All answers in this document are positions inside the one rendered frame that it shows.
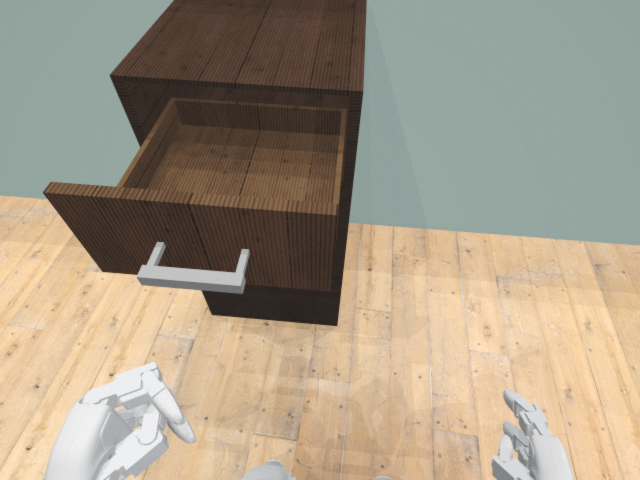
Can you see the handle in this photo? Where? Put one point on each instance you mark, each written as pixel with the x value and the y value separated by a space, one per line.
pixel 194 279

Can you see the cabinet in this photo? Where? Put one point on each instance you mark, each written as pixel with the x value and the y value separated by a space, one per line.
pixel 286 52

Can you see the robot left hand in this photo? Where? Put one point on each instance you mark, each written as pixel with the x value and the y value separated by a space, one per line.
pixel 93 429

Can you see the drawer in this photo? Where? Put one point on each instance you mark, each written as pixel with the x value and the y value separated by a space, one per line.
pixel 213 178

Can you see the robot right hand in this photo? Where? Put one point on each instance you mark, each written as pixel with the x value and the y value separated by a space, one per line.
pixel 542 457

